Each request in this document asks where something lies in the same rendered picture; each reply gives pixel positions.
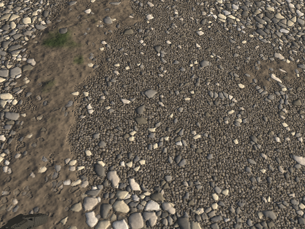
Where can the left robot hand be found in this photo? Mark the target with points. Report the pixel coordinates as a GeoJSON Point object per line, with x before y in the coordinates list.
{"type": "Point", "coordinates": [29, 221]}

